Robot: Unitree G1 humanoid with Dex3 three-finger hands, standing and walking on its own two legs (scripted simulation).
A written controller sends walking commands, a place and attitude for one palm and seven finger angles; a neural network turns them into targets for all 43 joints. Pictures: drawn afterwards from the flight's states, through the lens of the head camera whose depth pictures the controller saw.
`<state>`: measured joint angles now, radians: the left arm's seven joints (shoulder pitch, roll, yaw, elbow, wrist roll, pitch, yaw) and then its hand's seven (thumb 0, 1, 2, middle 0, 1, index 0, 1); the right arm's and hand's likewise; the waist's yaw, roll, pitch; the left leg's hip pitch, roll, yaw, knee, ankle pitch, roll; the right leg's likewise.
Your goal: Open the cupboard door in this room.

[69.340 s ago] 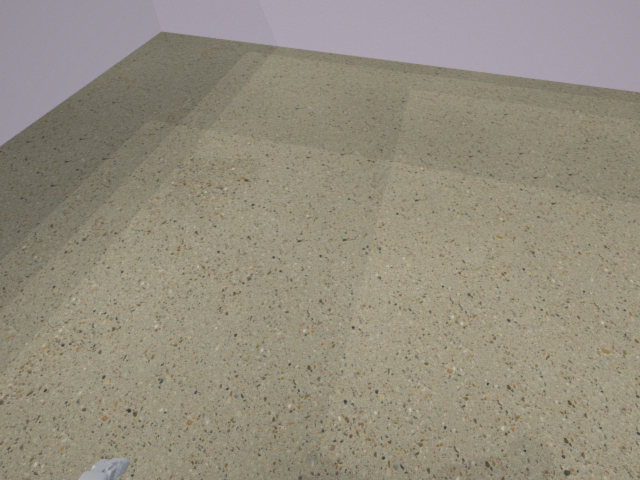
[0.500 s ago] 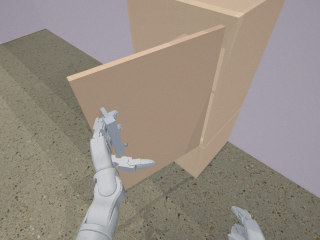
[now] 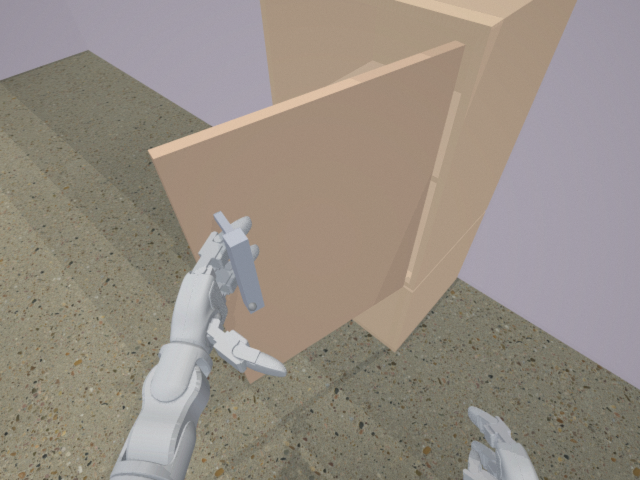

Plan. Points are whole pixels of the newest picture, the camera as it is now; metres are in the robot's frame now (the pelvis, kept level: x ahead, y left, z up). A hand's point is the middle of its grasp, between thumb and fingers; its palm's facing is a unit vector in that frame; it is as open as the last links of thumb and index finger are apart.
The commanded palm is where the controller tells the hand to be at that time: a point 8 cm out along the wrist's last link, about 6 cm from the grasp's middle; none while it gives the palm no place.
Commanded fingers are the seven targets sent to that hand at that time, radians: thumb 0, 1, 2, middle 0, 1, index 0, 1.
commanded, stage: slide the hand sideways off the handle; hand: left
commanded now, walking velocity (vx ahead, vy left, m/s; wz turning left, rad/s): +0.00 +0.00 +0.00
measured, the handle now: (238, 263) +0.36 +0.14 +0.08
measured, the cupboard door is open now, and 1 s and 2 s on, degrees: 77 77 77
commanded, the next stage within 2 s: draw the hand back to the body in 0.78 s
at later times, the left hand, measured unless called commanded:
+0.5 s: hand (208, 346) +0.24 +0.15 +0.08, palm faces +0.01 -1.00 -0.05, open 16.3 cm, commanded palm +0.21 +0.21 +0.08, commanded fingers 0.00 -0.50 0.30 -0.15 -0.30 -0.15 -0.30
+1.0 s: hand (172, 354) +0.23 +0.19 +0.07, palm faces +0.01 -1.00 -0.04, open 16.3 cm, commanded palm +0.20 +0.24 +0.09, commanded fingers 0.00 -0.50 0.30 -0.15 -0.30 -0.15 -0.30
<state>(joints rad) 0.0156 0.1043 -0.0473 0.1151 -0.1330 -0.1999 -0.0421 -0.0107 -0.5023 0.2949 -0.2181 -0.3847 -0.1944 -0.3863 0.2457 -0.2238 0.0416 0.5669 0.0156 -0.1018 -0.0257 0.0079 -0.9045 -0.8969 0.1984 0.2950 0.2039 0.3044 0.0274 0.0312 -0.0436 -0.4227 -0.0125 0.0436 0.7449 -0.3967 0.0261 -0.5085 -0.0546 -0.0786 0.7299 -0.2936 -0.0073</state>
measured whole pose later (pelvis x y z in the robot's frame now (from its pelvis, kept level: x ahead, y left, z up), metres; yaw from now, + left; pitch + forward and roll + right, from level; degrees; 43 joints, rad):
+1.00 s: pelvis +0.02 -0.01 -0.01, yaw +1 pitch +6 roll -1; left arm 0.35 0.25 0.20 -0.12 -0.31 -0.21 -0.30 -0.01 -0.50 0.30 -0.15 -0.30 -0.15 -0.30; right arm 0.24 -0.25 0.04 0.55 0.03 -0.22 -0.08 0.01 -0.90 -0.90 0.20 0.30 0.20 0.30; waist 0.03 0.05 -0.06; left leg -0.50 0.02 0.00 0.86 -0.47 0.01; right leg -0.56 -0.03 -0.12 0.80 -0.36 -0.02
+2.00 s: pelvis +0.04 +0.00 +0.03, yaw -1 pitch -4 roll -1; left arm 0.48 0.33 0.30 -0.40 -0.04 -0.08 0.12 0.00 0.46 0.71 -0.19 -0.30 -0.20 -0.30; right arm 0.19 -0.23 0.03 0.64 -0.01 -0.12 -0.07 0.01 -0.90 -0.90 0.20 0.30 0.21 0.30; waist 0.07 0.08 0.03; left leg -0.02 0.01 0.04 0.39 -0.30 0.02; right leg -0.11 -0.01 -0.08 0.38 -0.20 0.00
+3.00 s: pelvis -0.01 +0.01 +0.02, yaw -3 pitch +0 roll +0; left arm 0.56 0.42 0.42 -0.49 -0.03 -0.17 0.13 0.02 0.89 0.89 -0.21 -0.30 -0.22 -0.30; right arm 0.18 -0.23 -0.02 0.55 0.01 -0.02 -0.09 0.01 -0.90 -0.90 0.20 0.30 0.20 0.30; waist 0.00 0.00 0.05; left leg -0.24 -0.02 0.09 0.50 -0.27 0.05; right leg -0.34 -0.04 -0.03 0.48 -0.15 0.02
